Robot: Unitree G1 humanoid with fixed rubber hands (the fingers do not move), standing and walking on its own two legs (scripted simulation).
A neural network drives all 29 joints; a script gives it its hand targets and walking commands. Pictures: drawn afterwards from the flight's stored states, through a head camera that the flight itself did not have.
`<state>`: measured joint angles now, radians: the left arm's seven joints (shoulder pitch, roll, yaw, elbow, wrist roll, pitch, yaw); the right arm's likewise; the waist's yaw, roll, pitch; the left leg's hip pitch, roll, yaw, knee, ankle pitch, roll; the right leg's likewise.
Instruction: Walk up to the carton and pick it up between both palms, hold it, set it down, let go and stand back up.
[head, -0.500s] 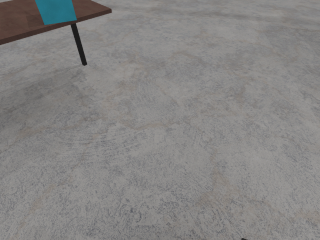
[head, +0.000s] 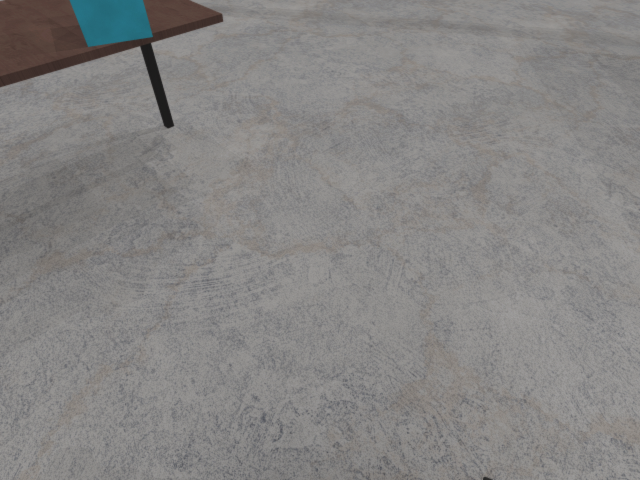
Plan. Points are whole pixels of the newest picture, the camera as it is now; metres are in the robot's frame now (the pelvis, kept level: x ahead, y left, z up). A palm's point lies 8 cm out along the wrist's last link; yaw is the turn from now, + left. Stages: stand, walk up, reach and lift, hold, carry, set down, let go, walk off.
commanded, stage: stand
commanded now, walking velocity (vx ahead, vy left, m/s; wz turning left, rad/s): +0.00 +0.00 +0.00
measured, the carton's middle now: out of the picture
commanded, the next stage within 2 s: none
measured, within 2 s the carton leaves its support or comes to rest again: neither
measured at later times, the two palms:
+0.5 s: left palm out of the picture +0.05 +0.24 -0.14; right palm out of the picture +0.08 -0.24 -0.12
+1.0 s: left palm out of the picture +0.05 +0.24 -0.13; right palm out of the picture +0.08 -0.25 -0.12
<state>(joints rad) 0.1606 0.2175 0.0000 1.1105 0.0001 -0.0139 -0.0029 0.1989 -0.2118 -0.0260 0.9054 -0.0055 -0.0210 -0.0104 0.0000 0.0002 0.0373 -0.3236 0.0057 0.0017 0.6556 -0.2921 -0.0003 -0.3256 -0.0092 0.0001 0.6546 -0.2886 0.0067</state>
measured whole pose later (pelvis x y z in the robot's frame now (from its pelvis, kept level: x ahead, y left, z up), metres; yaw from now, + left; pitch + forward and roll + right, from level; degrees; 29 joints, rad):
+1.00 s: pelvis +0.00 +0.00 +0.00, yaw +0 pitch -2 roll +0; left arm 0.16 0.22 0.00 1.12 0.00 -0.02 0.00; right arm 0.20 -0.21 -0.03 0.92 -0.01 -0.02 -0.01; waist 0.00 0.00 0.04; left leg -0.32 0.01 0.00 0.62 -0.26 0.00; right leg -0.32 -0.01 0.00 0.62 -0.26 0.01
